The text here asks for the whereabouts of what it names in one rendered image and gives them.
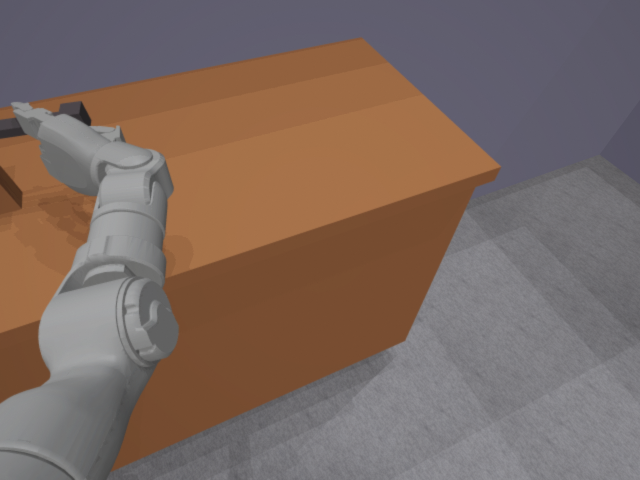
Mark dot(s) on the counter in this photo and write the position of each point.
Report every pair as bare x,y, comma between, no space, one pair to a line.
316,192

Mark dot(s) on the left robot forearm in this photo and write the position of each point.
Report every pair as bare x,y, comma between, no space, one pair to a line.
128,224

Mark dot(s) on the robot left upper arm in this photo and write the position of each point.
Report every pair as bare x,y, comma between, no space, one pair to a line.
101,344

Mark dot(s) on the tap lever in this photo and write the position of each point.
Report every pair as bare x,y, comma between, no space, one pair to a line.
11,127

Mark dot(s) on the left robot hand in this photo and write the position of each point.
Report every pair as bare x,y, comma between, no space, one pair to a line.
67,144

